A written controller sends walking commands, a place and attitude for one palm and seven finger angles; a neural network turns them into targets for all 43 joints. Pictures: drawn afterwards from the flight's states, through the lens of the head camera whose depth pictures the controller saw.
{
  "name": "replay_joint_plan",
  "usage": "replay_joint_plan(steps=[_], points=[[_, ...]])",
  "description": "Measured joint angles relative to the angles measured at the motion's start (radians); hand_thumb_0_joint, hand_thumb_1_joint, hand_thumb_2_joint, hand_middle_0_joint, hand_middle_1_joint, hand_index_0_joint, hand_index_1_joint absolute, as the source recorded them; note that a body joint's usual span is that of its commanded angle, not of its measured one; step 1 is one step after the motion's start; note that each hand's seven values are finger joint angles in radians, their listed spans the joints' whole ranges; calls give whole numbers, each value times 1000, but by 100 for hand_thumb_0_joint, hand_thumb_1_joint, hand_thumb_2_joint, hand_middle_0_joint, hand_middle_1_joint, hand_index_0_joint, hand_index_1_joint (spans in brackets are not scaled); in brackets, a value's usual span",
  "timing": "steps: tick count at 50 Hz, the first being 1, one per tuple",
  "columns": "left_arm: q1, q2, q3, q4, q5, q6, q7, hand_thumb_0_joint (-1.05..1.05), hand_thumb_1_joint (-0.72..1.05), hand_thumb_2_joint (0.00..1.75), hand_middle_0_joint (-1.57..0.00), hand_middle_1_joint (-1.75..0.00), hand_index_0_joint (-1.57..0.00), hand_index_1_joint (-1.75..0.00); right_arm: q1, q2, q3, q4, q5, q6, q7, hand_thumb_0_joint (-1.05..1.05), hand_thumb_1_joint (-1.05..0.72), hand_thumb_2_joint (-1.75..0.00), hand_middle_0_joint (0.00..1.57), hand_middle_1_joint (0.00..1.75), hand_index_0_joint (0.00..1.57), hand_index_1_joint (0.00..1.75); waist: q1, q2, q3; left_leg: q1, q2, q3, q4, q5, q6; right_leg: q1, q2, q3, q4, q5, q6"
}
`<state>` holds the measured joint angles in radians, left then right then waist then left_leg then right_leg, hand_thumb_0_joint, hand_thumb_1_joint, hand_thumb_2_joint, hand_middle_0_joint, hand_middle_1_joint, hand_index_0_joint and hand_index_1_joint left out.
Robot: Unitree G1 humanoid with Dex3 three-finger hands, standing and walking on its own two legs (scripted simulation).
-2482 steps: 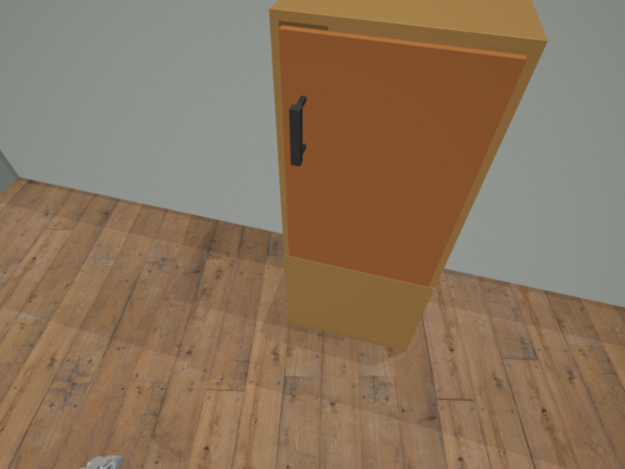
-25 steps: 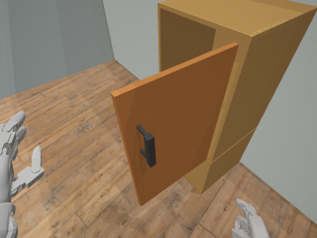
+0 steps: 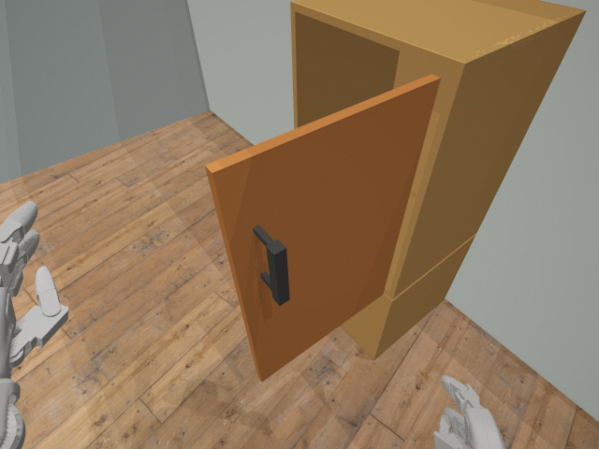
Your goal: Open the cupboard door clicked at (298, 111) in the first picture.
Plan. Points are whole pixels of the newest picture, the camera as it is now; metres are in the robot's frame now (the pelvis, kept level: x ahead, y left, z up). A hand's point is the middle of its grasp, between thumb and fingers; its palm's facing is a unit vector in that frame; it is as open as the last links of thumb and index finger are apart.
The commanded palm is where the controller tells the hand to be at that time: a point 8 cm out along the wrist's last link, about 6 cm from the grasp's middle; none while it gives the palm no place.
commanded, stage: step back with the hand held close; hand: left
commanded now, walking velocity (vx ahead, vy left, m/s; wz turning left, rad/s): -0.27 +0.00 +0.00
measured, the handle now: (271, 266) +0.34 +0.09 +0.07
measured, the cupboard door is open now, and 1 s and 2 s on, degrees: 88 88 88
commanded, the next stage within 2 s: stop stepping back and stand still in 1.16 s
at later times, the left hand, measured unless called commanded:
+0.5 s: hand (25, 368) +0.14 +0.28 +0.15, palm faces +0.44 -0.73 -0.52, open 7.4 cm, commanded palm +0.08 +0.31 +0.17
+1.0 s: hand out of the picture +0.08 +0.23 +0.16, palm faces +0.34 -0.79 -0.51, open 7.4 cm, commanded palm +0.01 +0.28 +0.17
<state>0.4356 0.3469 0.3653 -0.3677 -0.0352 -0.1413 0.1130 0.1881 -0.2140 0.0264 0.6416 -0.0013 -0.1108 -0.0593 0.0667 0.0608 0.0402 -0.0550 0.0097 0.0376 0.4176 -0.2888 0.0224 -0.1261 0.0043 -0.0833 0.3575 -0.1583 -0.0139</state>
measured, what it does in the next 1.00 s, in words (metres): walks backwards: right foot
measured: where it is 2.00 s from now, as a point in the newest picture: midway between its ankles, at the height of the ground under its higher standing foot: outside the picture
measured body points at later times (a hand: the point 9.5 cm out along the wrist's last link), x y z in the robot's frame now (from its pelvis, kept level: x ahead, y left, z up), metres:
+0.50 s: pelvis -0.07 +0.01 -0.02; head -0.05 +0.01 +0.43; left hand +0.11 +0.31 +0.18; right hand +0.11 -0.22 -0.10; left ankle -0.03 +0.10 -0.74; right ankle +0.03 -0.11 -0.74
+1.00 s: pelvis -0.15 -0.02 -0.01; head -0.11 -0.02 +0.44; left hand +0.05 +0.27 +0.18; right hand +0.03 -0.24 -0.10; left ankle -0.03 +0.10 -0.74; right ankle -0.22 -0.12 -0.75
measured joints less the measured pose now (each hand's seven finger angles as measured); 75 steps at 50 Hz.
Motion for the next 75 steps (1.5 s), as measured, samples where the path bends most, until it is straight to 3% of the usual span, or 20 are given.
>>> replay_joint_plan(steps=[4,11,19,22,30,33,39,43,48,49,51,54,56,58,59,63,67,70,72,75], points=[[31,19,38,-18,3,-34,3,2,89,90,-21,-30,-21,-30,-15,-8,-4,-29,-2,23,2,1,-90,-90,20,30,20,30,-28,-8,-3,-67,0,10,19,7,3,-64,0,10,3,21,1],[114,49,16,-86,10,-34,-3,2,89,90,-21,-30,-21,-30,-15,-27,-41,-60,6,61,-10,1,-90,-90,20,30,20,30,-60,-29,5,-147,-22,28,60,14,17,-160,-24,29,70,20,15],[132,84,66,-143,23,-48,19,2,88,90,-22,-30,-22,-30,7,-12,-48,-82,5,60,-20,1,-91,-90,20,30,20,30,-54,-72,17,-215,-43,47,131,12,33,-246,-49,49,170,11,24],[112,78,78,-146,37,-56,29,2,88,90,-22,-30,-22,-30,22,-1,-42,-93,-1,48,-23,1,-90,-90,20,30,20,30,-53,-79,22,-240,-51,43,172,6,36,-269,-50,72,224,-11,33],[65,22,62,-148,44,-79,45,2,88,90,-22,-30,-21,-30,25,5,-30,-72,1,35,-10,1,-90,-90,20,30,20,30,-58,-65,17,-340,-36,15,308,-93,17,-324,-37,48,264,2,15],[70,37,56,-172,36,-86,48,2,88,90,-22,-30,-21,-30,19,6,-25,-58,1,38,-11,1,-90,-90,20,30,20,30,-67,-84,28,-347,-38,20,293,-24,24,-336,-41,49,269,8,18],[86,68,87,-156,50,-94,64,2,88,90,-22,-30,-22,-30,56,37,-38,-35,-13,-3,-23,1,-90,-90,20,30,20,30,-76,-58,10,-333,-9,-10,193,76,33,-330,40,94,596,-247,29],[106,58,91,-150,25,-79,72,2,88,90,-22,-30,-21,-30,58,52,-27,-5,-12,-33,-1,1,-90,-90,20,30,20,30,-55,-55,-26,-322,15,1,75,153,18,-192,31,70,442,-299,30],[89,72,63,-155,3,-55,45,2,89,90,-21,-30,-21,-30,-7,49,-8,-11,-16,-38,17,1,-90,-90,20,30,20,30,-42,-70,-23,-362,24,34,6,231,-6,-41,11,79,126,-165,13],[83,74,58,-154,2,-59,36,2,89,90,-21,-30,-21,-30,-31,43,-8,-14,-15,-32,18,1,-90,-90,20,30,20,30,-41,-61,-12,-378,36,36,10,241,-12,-44,21,82,102,-187,3],[84,79,41,-156,-3,-64,20,2,89,90,-21,-30,-21,-30,-66,29,-12,-16,-5,-14,17,1,-90,-90,20,30,20,30,-47,-36,9,-398,52,14,53,192,-23,-60,47,79,104,-175,-12],[121,112,42,-176,3,-68,2,2,88,90,-22,-30,-22,-30,-70,22,-22,-23,14,9,6,1,-90,-90,20,30,20,30,-52,-65,-10,-432,6,-14,268,-23,-29,-94,38,89,112,-146,-21],[148,129,60,-185,10,-67,2,2,88,90,-22,-30,-22,-30,-64,18,-21,-33,14,20,-7,1,-90,-90,20,30,20,30,-56,-92,-24,-410,-14,-1,304,-68,-36,-110,28,97,108,-132,-23],[155,131,71,-190,14,-63,8,1,88,90,-22,-30,-22,-30,-57,2,-21,-46,11,24,-22,1,-90,-90,20,30,20,30,-64,-93,-29,-353,-16,6,220,1,-39,-124,30,91,106,-118,-21],[152,131,72,-194,13,-61,12,1,88,90,-22,-30,-22,-30,-55,-11,-24,-54,12,23,-29,1,-90,-90,20,30,20,30,-67,-80,-27,-316,-8,3,151,106,-37,-133,39,81,113,-115,-18],[108,149,76,-173,3,-68,12,1,88,90,-22,-30,-22,-30,-67,-6,-53,-45,13,19,-29,1,-91,-90,20,30,20,30,-64,-113,12,-272,-31,8,33,116,9,-196,23,93,226,-150,11],[152,134,69,-185,-1,-53,15,2,88,90,-22,-30,-22,-30,-48,10,-50,-54,1,-17,-6,1,-91,-90,20,30,20,30,-71,-96,24,-270,-17,-9,-19,185,5,-227,35,92,370,-259,28],[206,132,67,-206,-4,-34,27,2,88,90,-22,-30,-22,-30,-15,25,-30,-64,4,-27,-4,1,-90,-90,20,30,20,30,-70,-91,8,-288,-8,-17,-19,211,-8,-166,18,65,281,-262,33],[218,134,72,-199,0,-34,34,2,88,90,-22,-30,-22,-30,1,31,-20,-65,3,-19,-6,1,-90,-90,20,30,20,30,-64,-93,-2,-331,-8,-16,45,154,-19,-122,7,52,166,-190,9],[177,97,49,-156,7,-32,35,2,88,90,-22,-30,-22,-30,15,24,-19,-16,-4,3,-8,1,-90,-90,20,30,20,30,-42,-82,-19,-413,-19,-44,331,-11,-36,-138,11,48,155,-94,-33]])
